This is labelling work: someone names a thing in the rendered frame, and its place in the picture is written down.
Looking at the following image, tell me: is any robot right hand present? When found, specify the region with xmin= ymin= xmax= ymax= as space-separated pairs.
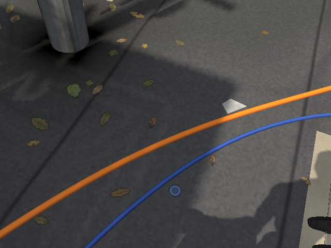
xmin=307 ymin=216 xmax=331 ymax=248

